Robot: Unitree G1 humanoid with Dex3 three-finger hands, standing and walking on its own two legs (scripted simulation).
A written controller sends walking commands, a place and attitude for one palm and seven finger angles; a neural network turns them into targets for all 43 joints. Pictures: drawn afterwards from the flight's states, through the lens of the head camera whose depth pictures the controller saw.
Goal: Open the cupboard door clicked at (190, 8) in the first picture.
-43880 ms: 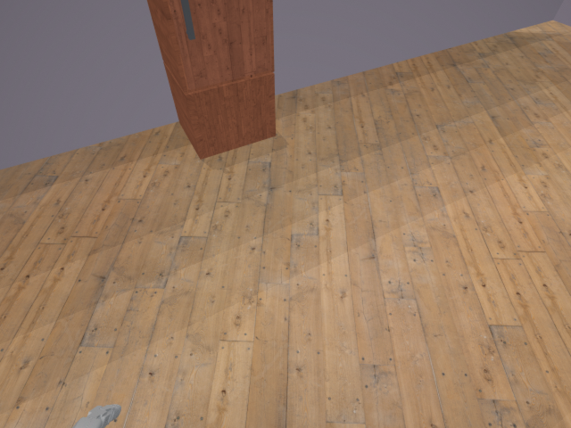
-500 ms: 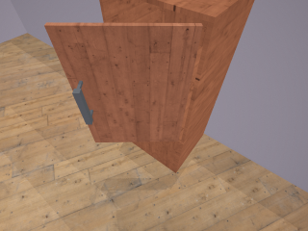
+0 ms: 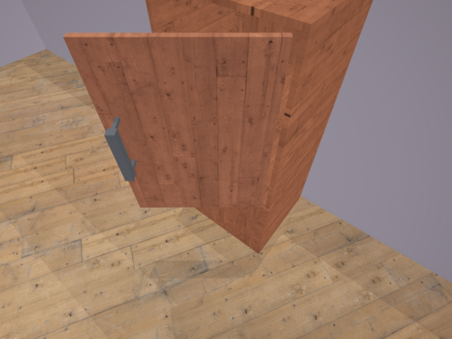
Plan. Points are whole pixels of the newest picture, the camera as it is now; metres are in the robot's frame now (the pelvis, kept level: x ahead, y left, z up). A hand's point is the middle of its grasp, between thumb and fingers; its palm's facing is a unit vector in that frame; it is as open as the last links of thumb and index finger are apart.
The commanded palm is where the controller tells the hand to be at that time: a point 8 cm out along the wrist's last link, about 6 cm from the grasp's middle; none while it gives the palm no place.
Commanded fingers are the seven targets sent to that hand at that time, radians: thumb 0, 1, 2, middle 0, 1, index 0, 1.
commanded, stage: shuffle to correct the standing spot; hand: left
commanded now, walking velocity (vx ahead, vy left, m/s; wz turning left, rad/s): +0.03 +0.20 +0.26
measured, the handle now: (123, 150) +0.53 +0.30 -0.03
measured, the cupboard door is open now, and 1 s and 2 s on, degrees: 39 39 39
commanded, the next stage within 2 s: come to a stop and stand still in 0.12 s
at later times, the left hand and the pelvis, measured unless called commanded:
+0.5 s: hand out of the picture -0.01 +0.28 -0.18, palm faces +0.07 -0.98 -0.20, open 7.4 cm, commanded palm none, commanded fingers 0.00 0.90 0.90 -0.20 -0.30 -0.20 -0.30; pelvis -0.01 +0.08 +0.00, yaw +2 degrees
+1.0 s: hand out of the picture +0.07 +0.25 -0.17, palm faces +0.01 -0.97 -0.24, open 7.3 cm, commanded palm none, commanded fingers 0.00 0.90 0.90 -0.20 -0.30 -0.20 -0.30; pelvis +0.02 +0.07 -0.01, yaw +0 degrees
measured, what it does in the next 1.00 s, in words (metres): steps on the spot: left foot, then right foot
